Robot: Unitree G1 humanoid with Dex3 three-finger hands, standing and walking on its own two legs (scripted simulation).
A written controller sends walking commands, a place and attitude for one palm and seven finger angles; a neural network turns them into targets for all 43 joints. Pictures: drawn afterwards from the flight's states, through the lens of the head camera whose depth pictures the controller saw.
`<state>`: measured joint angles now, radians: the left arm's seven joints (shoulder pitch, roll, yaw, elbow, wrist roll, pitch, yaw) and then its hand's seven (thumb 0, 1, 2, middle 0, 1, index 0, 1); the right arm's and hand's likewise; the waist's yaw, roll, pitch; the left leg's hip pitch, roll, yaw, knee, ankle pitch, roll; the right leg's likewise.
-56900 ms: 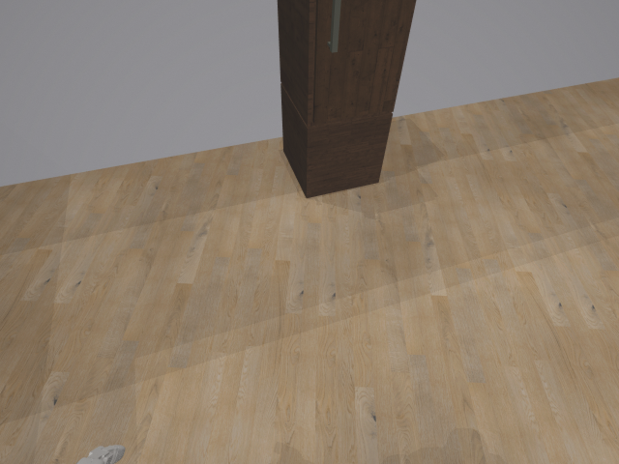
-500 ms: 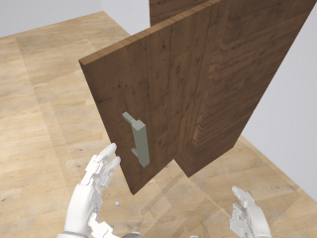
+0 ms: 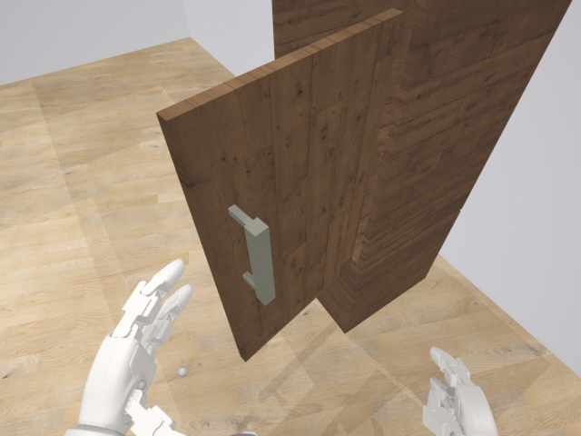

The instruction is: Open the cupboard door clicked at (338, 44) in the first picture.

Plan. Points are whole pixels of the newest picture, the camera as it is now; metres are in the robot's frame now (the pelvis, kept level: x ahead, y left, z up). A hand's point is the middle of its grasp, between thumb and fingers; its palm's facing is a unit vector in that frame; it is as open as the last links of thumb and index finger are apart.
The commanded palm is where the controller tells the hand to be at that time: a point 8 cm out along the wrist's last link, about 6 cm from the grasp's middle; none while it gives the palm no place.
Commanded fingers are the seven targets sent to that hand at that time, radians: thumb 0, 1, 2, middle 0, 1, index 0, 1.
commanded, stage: draw the hand back to the body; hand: left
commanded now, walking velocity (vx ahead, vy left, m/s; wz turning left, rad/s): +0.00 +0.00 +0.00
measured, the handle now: (252, 258) +0.33 +0.07 +0.09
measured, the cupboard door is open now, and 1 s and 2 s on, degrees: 100 100 100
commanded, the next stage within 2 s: step back with the hand held close in 1.38 s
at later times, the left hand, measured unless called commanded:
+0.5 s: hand (93, 350) +0.18 +0.20 +0.15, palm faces +0.18 -0.93 -0.31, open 14.9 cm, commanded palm +0.15 +0.25 +0.18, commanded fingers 0.00 0.06 0.54 -0.17 -0.30 -0.17 -0.30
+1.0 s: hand out of the picture +0.22 +0.27 +0.22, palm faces +0.41 -0.81 -0.41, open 9.1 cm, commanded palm +0.17 +0.31 +0.24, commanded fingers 0.00 0.90 0.90 -0.20 -0.30 -0.20 -0.30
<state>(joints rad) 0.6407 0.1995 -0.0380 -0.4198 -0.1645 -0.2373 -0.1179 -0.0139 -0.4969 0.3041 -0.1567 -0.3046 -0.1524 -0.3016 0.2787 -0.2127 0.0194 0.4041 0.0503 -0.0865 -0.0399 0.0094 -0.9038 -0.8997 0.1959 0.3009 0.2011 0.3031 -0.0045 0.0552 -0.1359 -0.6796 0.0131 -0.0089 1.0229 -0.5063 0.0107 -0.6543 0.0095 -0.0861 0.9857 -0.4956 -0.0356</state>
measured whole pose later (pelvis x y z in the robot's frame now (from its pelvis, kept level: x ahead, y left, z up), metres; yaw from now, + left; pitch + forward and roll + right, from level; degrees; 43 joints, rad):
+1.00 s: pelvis +0.03 +0.01 +0.06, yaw -1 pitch -3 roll -1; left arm 0.50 0.35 0.31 -0.44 -0.06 -0.05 0.12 0.01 0.60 0.77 -0.20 -0.31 -0.20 -0.30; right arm 0.19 -0.23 0.03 0.62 0.01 -0.11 -0.08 0.01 -0.90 -0.90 0.20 0.30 0.20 0.30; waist 0.07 0.06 0.01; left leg -0.11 -0.01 0.03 0.45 -0.29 0.03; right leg -0.09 0.00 -0.04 0.42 -0.27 -0.01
